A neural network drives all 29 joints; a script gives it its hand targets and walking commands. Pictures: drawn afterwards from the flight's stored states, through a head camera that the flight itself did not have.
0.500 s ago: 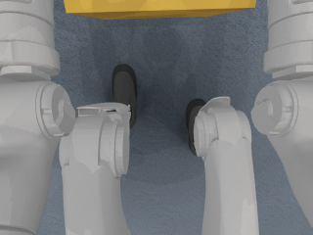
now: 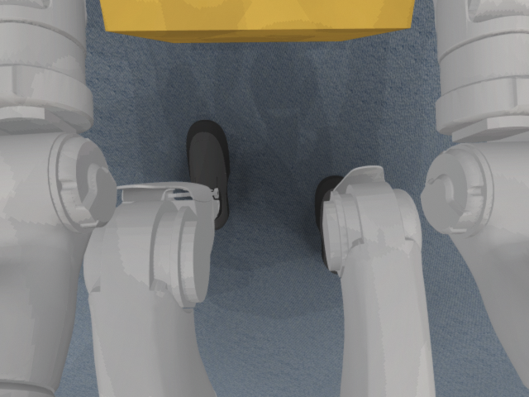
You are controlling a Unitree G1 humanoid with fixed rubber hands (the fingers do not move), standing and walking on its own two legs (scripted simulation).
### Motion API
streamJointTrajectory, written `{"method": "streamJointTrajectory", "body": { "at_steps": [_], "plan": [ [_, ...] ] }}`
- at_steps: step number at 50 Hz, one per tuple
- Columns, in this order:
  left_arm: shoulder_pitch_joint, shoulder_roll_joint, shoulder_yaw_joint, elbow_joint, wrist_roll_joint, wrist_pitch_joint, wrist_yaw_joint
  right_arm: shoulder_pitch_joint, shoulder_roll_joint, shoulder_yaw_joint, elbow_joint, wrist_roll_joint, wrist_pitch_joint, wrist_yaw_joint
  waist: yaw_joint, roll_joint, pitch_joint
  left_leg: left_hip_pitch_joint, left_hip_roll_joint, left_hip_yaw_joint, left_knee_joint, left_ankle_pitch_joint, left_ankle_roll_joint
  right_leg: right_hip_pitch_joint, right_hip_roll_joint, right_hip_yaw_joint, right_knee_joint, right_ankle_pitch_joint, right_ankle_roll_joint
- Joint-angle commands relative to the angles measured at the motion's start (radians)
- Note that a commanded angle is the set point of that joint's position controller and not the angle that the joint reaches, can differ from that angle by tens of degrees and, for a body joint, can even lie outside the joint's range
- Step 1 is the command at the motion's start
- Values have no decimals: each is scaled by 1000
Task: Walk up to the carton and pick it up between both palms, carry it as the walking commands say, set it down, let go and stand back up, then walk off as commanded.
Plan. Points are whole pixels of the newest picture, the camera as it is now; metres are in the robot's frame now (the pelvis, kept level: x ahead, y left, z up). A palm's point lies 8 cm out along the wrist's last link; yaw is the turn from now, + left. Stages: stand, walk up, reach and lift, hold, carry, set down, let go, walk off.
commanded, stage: set down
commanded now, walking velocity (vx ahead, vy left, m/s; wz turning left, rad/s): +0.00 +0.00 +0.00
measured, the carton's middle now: out of the picture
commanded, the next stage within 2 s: none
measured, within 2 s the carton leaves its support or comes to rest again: rests again in 0.30 s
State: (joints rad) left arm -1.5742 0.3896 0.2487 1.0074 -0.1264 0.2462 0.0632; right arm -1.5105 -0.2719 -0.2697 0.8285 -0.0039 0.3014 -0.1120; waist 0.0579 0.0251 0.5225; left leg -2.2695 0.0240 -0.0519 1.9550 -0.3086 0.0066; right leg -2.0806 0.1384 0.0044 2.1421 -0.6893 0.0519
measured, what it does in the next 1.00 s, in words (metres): stands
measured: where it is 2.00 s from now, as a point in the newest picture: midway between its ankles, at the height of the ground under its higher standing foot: (275, 217)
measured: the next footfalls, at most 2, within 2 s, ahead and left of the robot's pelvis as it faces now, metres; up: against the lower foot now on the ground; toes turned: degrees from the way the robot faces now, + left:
none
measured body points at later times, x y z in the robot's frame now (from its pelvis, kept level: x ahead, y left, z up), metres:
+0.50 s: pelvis +0.00 +0.00 -0.01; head +0.40 +0.01 +0.19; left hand +0.56 +0.22 -0.22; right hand +0.57 -0.12 -0.22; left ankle +0.18 +0.13 -0.37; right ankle +0.09 -0.12 -0.37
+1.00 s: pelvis +0.00 +0.00 -0.01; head +0.40 +0.01 +0.19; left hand +0.56 +0.23 -0.22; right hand +0.57 -0.12 -0.22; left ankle +0.18 +0.13 -0.37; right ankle +0.09 -0.12 -0.37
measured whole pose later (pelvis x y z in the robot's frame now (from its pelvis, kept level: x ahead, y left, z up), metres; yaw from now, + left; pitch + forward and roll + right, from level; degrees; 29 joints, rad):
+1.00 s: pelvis +0.00 +0.00 -0.01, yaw -1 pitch +36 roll -3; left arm -1.59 0.42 0.25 1.15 -0.10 0.16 0.01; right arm -1.50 -0.27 -0.26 0.89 0.00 0.23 -0.05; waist 0.06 0.03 0.52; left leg -2.30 0.04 -0.05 2.00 -0.33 0.01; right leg -2.12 0.15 0.00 2.19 -0.70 0.05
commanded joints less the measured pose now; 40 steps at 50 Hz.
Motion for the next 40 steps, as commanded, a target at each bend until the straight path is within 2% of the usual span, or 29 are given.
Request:
{"method": "streamJointTrajectory", "body": {
  "at_steps": [1,2,4,6,7,10,11,12,13,14,15,16,19,20,21,23,24,25,26,27,28,29,31,33,34,35,37,39,40],
  "plan": [
    [-632,-840,-319,-217,-89,-55,-233,-689,800,454,-171,189,-101,284,0,-95,-1667,1222,-51,72,139,361,33,75,-21,-91,-210,244,-28],
    [-640,-842,-316,-212,-91,-54,-235,-674,818,453,-145,181,-93,286,-12,-115,-1633,1182,-56,69,130,340,38,94,-19,-94,-211,254,-28],
    [-600,-838,-300,-212,-88,-64,-236,-676,816,458,-186,186,-104,288,18,-110,-1642,1183,-58,72,144,370,40,86,-19,-84,-201,268,-30],
    [-663,-800,-314,-258,-102,-76,-233,-672,817,462,-160,183,-99,282,7,-124,-1634,1155,-54,75,151,375,40,91,-22,-79,-201,281,-28],
    [-644,-783,-287,-213,-89,-74,-233,-714,822,476,-181,194,-105,278,38,-154,-1618,1121,-52,80,144,352,46,145,-23,-77,-202,286,-23],
    [-596,-796,-291,-197,-75,-79,-234,-632,836,445,-119,180,-103,283,39,-131,-1605,1100,-53,90,146,343,39,155,-25,-72,-200,296,-22],
    [-637,-795,-302,-203,-97,-83,-241,-661,830,456,-139,171,-107,275,8,-158,-1609,1080,-55,79,162,343,44,153,-27,-68,-197,295,-28],
    [-593,-802,-287,-176,-80,-83,-241,-652,844,470,-132,173,-108,277,38,-163,-1594,1067,-54,90,151,349,42,173,-26,-73,-193,306,-22],
    [-557,-828,-285,-125,-75,-75,-246,-626,810,439,-102,165,-106,276,16,-122,-1542,1085,-53,90,158,329,40,122,-26,-70,-203,269,-27],
    [-606,-790,-280,-176,-84,-83,-246,-661,829,461,-146,179,-108,277,43,-165,-1572,1082,-50,80,157,354,45,150,-27,-67,-195,293,-23],
    [-581,-806,-284,-166,-79,-81,-248,-629,822,449,-140,172,-113,277,20,-136,-1559,1072,-49,81,160,360,40,133,-21,-66,-198,308,-24],
    [-602,-811,-276,-161,-78,-81,-248,-674,808,444,-157,164,-111,278,24,-146,-1546,1073,-54,81,154,355,40,133,-26,-63,-198,296,-22],
    [-582,-797,-277,-165,-82,-95,-235,-674,818,479,-162,202,-125,276,75,-139,-1586,1101,-50,82,158,392,40,131,-22,-69,-177,317,-22],
    [-613,-774,-275,-192,-92,-99,-237,-641,812,457,-128,173,-113,275,29,-176,-1551,1080,-52,70,161,370,46,118,-26,-73,-177,300,-19],
    [-563,-820,-270,-96,-79,-83,-247,-651,813,478,-119,176,-117,276,45,-150,-1497,1077,-46,74,166,368,44,88,-27,-65,-187,285,-23],
    [-558,-799,-247,-93,-61,-86,-250,-615,849,453,-54,169,-104,286,71,-158,-1406,1007,-47,85,153,307,44,58,-24,-58,-191,244,-22],
    [-577,-780,-250,-147,-65,-93,-248,-638,828,442,-95,184,-108,285,79,-144,-1449,984,-47,98,150,289,36,132,-27,-53,-194,262,-21],
    [-592,-772,-264,-137,-74,-94,-252,-594,853,431,-47,153,-102,284,28,-177,-1407,996,-45,78,154,289,43,78,-25,-61,-189,247,-22],
    [-583,-777,-257,-147,-84,-98,-250,-652,821,446,-118,172,-114,287,48,-163,-1449,1018,-42,74,157,318,43,100,-22,-63,-177,268,-23],
    [-551,-794,-258,-112,-68,-94,-255,-602,820,426,-77,148,-112,287,33,-155,-1408,993,-49,79,156,311,38,76,-22,-66,-181,262,-23],
    [-554,-790,-257,-116,-68,-98,-251,-623,821,435,-82,163,-116,284,58,-158,-1409,983,-51,84,159,294,39,83,-26,-57,-180,251,-23],
    [-564,-796,-260,-125,-83,-102,-252,-615,811,428,-84,158,-115,286,37,-144,-1417,1018,-47,71,161,322,40,54,-26,-59,-172,261,-29],
    [-535,-799,-255,-84,-69,-93,-258,-584,805,415,-47,141,-113,289,28,-135,-1359,993,-44,74,161,299,36,35,-25,-60,-177,242,-29],
    [-526,-799,-248,-66,-55,-90,-261,-581,809,415,-29,132,-107,296,33,-151,-1292,963,-43,67,153,275,38,-12,-25,-62,-176,218,-24],
    [-543,-790,-253,-97,-44,-96,-256,-581,788,395,-27,134,-113,301,41,-120,-1273,957,-46,76,153,265,33,-27,-26,-48,-187,203,-29],
    [-581,-775,-256,-129,-63,-105,-252,-568,802,391,-17,121,-111,300,25,-156,-1293,941,-46,75,153,269,33,21,-23,-54,-185,228,-28],
    [-547,-792,-241,-62,-46,-93,-260,-577,812,393,-3,130,-107,305,28,-141,-1268,955,-45,66,155,249,43,-24,-31,-56,-178,193,-30],
    [-512,-774,-225,-47,-40,-92,-261,-582,774,374,-22,106,-112,304,17,-158,-1216,905,-47,66,145,209,32,-13,-32,-69,-175,171,-28],
    [-535,-784,-240,-85,-48,-101,-258,-581,770,364,-20,107,-115,306,19,-130,-1233,932,-46,62,142,236,27,-28,-25,-60,-164,199,-34]
  ]
}}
